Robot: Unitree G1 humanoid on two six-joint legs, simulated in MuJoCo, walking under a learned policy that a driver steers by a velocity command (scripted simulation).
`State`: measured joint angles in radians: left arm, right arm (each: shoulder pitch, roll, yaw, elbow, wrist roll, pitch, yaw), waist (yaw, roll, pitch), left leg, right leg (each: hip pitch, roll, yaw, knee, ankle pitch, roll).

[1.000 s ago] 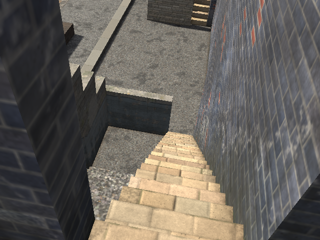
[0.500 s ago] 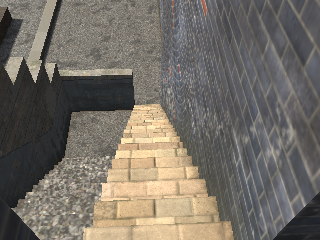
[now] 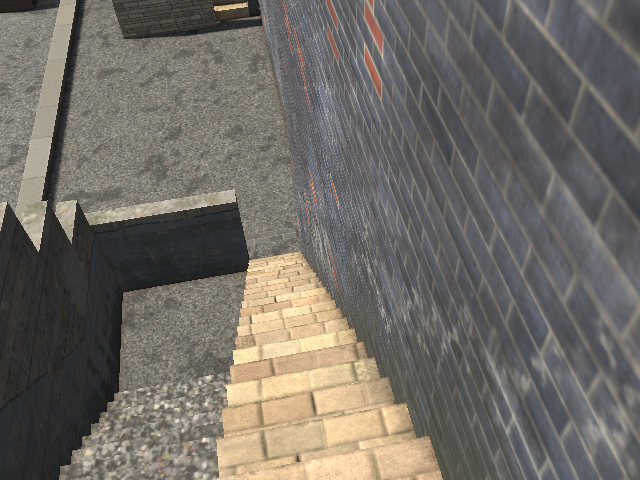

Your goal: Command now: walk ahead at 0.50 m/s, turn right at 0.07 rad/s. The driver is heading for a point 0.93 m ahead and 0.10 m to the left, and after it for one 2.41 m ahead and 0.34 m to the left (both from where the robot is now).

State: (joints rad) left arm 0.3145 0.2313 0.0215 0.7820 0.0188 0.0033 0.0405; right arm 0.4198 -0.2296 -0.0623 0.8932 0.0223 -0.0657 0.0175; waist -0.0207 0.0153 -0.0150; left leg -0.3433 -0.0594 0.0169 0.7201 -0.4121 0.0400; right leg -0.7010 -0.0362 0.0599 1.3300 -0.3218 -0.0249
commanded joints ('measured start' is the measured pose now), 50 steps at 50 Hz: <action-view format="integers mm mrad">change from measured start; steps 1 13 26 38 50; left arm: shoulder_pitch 91 107 55 -206 332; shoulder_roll -11 135 47 57 154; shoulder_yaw -25 10 7 -11 29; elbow -89 -53 -22 -151 177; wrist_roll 8 0 -27 8 -83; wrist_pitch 11 -75 -51 -24 -7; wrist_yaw -17 -42 -11 -82 -116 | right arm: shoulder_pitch -86 -164 396 127 92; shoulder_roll -186 -142 -132 -44 27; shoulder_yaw -40 -11 5 56 9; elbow -99 -266 -68 18 -40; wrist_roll -21 5 -62 -22 5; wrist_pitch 4 30 52 -9 81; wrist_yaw -35 -38 15 -78 -54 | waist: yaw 99 -23 -138 -5 -27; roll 4 -5 245 4 -242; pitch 57 149 91 188 40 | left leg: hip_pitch -155 -569 628 -146 -870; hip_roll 218 1 243 101 -55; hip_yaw -269 -271 -217 -364 -234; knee -258 467 -160 19 1360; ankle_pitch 399 320 1475 -156 -68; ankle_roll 205 72 221 186 78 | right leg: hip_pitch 68 188 -534 -11 594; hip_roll -80 -243 136 -48 -327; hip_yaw -28 428 -26 60 374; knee -276 -629 1092 -590 -779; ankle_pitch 126 -54 -474 1020 77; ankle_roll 22 -235 -12 12 -171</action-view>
